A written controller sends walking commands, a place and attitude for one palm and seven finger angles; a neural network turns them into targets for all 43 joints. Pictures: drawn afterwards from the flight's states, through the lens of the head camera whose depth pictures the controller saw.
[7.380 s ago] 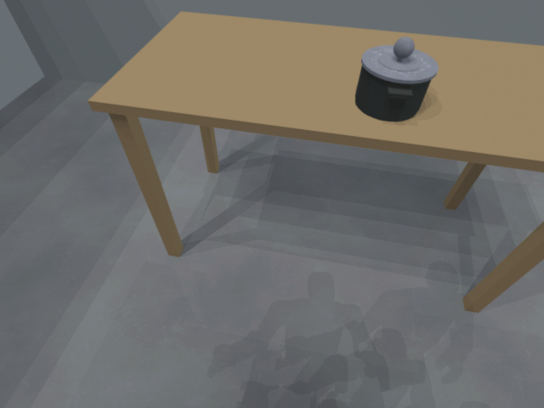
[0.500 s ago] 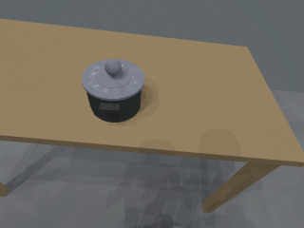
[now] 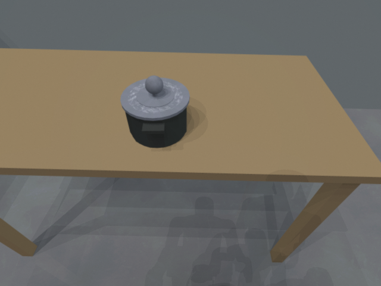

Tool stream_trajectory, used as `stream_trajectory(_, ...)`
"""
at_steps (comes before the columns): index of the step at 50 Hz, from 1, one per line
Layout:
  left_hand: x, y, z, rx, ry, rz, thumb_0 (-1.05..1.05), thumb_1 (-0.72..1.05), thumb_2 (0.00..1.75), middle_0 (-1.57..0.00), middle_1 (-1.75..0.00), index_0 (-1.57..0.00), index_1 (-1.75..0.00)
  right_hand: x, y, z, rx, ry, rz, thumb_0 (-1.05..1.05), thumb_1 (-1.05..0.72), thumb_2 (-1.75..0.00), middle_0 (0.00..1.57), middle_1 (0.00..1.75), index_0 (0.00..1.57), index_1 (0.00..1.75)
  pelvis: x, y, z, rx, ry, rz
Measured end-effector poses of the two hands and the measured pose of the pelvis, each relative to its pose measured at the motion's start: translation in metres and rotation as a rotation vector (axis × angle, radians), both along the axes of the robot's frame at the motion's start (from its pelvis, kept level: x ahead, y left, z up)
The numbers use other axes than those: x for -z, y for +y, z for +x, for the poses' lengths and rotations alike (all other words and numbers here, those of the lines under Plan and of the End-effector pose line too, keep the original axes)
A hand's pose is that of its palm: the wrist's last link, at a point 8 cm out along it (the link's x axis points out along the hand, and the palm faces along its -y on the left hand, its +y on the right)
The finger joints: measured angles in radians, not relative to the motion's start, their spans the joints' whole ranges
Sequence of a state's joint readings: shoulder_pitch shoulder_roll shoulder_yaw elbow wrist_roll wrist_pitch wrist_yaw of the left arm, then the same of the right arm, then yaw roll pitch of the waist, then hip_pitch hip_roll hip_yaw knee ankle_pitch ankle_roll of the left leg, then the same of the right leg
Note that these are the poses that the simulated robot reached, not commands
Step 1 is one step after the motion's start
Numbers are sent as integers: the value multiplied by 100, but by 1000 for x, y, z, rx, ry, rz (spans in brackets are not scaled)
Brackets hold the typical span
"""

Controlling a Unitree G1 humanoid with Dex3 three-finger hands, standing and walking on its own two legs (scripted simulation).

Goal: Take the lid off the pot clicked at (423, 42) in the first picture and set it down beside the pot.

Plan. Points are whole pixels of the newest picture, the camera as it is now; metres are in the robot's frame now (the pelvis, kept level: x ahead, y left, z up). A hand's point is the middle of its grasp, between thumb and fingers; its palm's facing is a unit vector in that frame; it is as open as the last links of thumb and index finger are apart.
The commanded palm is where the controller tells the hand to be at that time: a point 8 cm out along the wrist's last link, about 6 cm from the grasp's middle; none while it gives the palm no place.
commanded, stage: come to a stop and stand still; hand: left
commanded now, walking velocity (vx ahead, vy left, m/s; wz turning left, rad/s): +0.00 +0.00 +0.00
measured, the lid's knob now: (154, 84) +0.53 +0.13 +0.16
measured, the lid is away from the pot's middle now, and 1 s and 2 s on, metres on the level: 0.00 0.00 0.00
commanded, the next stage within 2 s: look again from close up in 0.50 s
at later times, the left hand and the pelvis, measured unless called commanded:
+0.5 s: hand out of the picture +0.00 +0.22 -0.17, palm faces +0.01 -0.98 -0.21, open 7.4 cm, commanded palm none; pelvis -0.02 +0.03 +0.01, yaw -1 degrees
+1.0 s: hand out of the picture -0.02 +0.16 -0.17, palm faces +0.00 -0.99 -0.14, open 7.4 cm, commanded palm none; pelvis +0.01 +0.01 +0.01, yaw -2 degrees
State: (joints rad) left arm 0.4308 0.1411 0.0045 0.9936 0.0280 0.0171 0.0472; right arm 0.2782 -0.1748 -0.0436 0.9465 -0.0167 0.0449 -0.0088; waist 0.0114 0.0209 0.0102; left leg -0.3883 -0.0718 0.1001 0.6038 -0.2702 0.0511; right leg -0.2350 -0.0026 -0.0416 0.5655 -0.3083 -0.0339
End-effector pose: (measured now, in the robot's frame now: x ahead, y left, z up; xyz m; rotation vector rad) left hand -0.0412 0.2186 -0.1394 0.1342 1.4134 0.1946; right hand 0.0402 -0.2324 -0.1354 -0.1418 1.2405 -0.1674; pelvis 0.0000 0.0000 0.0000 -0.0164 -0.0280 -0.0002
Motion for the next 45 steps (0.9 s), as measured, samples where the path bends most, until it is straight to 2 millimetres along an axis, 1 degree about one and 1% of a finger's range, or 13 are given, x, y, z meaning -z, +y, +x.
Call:
stream_trajectory(2,2,-2,-4,5,17,-19,0,90,90,-20,-30,-20,-30,-3,4,-14,26,15,-3,1,-91,-90,20,30,19,30,-2,2,-1,9,2,2)
stream_trajectory(4,7,-1,0,23,19,-39,0,90,90,-20,-30,-20,-30,-4,8,-29,54,29,-9,1,-91,-90,20,30,19,30,0,5,-2,20,9,1)
stream_trajectory(6,12,2,10,38,3,-54,1,90,90,-20,-30,-20,-30,-3,15,-45,67,57,-17,1,-91,-90,20,30,19,30,2,11,-5,18,12,0)
stream_trajectory(9,11,8,28,49,-54,-62,1,90,90,-20,-30,-20,-30,-5,29,-66,64,112,-13,1,-91,-90,19,29,19,30,-2,18,-11,26,7,-1)
stream_trajectory(12,8,20,41,63,-91,-44,1,92,90,-21,-30,-20,-30,-6,43,-79,65,143,5,1,-91,-90,19,29,19,30,-4,23,-16,26,7,-2)
stream_trajectory(16,4,35,49,74,-116,-20,1,92,90,-20,-30,-20,-30,-4,57,-86,68,153,28,1,-91,-90,20,30,19,30,-6,29,-20,25,8,0)
stream_trajectory(21,-2,46,46,73,-114,2,1,91,90,-20,-30,-20,-30,-1,61,-86,68,155,40,2,-92,-90,20,30,20,30,-7,34,-22,24,9,1)
stream_trajectory(26,-3,45,31,63,-74,3,0,91,90,-20,-30,-20,-30,0,56,-80,62,145,35,2,-93,-90,20,30,20,30,-7,35,-21,25,12,5)
stream_trajectory(32,-1,33,10,43,-9,-23,0,91,90,-20,-30,-20,-30,-3,46,-66,52,126,16,2,-92,-90,20,30,20,30,-8,32,-17,26,17,7)
stream_trajectory(36,0,22,2,33,25,-45,0,91,90,-20,-30,-20,-30,-5,40,-57,46,116,5,2,-92,-90,20,30,20,30,-9,29,-12,27,19,9)
stream_trajectory(40,1,12,0,30,46,-61,0,91,90,-20,-30,-20,-30,-6,34,-48,43,112,-2,2,-93,-90,20,30,19,30,-9,25,-7,29,21,10)
stream_trajectory(45,0,2,7,35,52,-70,0,91,90,-20,-30,-20,-30,-6,29,-42,44,116,-3,2,-93,-90,20,30,19,30,-10,19,1,31,25,11)
